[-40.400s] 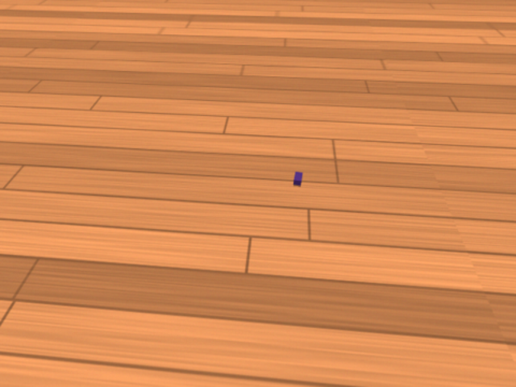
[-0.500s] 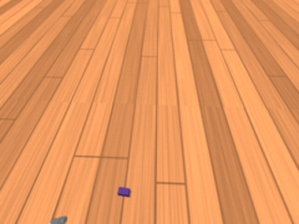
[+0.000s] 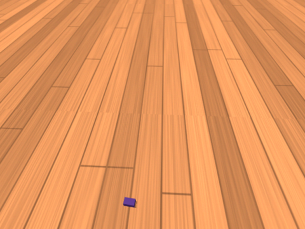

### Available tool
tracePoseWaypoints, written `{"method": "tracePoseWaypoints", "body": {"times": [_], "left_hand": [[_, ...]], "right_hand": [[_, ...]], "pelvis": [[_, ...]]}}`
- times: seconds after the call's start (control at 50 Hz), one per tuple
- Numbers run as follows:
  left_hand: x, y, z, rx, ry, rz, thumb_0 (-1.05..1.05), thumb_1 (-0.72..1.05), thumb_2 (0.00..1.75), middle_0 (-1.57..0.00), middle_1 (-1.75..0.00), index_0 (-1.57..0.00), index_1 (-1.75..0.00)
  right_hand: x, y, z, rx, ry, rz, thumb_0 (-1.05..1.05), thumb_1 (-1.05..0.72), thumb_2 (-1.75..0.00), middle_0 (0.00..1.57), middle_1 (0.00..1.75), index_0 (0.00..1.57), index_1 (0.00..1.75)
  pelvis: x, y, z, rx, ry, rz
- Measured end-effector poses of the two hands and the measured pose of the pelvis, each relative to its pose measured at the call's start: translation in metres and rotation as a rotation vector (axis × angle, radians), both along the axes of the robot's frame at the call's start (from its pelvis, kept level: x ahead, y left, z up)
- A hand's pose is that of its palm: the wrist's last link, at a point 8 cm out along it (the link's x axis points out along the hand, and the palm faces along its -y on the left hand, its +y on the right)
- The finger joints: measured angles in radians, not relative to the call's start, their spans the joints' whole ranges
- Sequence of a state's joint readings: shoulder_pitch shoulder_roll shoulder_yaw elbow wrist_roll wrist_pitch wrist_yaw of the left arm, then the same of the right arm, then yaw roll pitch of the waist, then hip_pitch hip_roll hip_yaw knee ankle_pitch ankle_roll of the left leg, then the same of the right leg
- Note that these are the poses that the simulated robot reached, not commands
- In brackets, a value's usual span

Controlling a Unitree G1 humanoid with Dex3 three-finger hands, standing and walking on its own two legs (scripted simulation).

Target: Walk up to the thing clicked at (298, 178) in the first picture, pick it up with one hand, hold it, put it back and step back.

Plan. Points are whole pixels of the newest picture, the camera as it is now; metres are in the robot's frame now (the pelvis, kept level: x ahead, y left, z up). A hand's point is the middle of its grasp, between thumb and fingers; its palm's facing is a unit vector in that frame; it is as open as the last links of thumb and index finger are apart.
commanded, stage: stand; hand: left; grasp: from above
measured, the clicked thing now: (129, 202) +0.46 +0.18 -0.76
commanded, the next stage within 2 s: step back in 1.70 s
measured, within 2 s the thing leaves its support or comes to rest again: neither
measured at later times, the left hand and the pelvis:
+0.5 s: hand out of the picture +0.06 +0.24 -0.16, palm faces +0.02 -0.94 -0.34, open 7.4 cm; pelvis +0.00 -0.01 +0.00, yaw +0 degrees
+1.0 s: hand out of the picture +0.08 +0.23 -0.15, palm faces +0.02 -0.94 -0.34, open 7.4 cm; pelvis +0.01 -0.01 +0.00, yaw +0 degrees
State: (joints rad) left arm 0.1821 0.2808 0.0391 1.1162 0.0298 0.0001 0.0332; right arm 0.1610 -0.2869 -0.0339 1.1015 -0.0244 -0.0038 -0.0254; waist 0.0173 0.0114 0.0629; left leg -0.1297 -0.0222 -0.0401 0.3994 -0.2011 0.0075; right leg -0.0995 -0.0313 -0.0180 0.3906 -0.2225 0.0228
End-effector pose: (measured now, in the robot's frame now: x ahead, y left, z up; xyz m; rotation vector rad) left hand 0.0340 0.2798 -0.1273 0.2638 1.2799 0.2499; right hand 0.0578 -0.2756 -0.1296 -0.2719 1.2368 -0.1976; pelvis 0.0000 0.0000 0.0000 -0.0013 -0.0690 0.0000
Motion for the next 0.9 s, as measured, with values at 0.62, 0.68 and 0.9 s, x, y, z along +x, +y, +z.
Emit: {"method": "tracePoseWaypoints", "body": {"times": [0.62,0.68,0.9], "left_hand": [[0.022,-0.001,0.007,0.008,-0.004,-0.021,0.01,0.90,0.90,-0.20,-0.30,-0.21,-0.30],[0.026,-0.002,0.007,0.006,-0.012,-0.024,0.01,0.90,0.90,-0.20,-0.30,-0.21,-0.30],[0.036,-0.003,0.009,0.007,-0.023,-0.030,0.01,0.90,0.90,-0.20,-0.30,-0.21,-0.30]], "right_hand": [[0.004,-0.016,0.003,-0.010,0.022,0.003,0.00,-0.90,-0.90,0.20,0.30,0.21,0.30],[0.007,-0.017,0.004,-0.011,0.014,0.005,0.00,-0.90,-0.90,0.20,0.30,0.21,0.30],[0.015,-0.021,0.006,-0.015,0.006,0.011,0.00,-0.90,-0.90,0.20,0.30,0.21,0.30]], "pelvis": [[0.004,-0.007,0.004,0.001,0.011,-0.002],[0.005,-0.008,0.004,0.000,0.011,-0.002],[0.009,-0.011,0.004,0.003,0.019,-0.003]]}}
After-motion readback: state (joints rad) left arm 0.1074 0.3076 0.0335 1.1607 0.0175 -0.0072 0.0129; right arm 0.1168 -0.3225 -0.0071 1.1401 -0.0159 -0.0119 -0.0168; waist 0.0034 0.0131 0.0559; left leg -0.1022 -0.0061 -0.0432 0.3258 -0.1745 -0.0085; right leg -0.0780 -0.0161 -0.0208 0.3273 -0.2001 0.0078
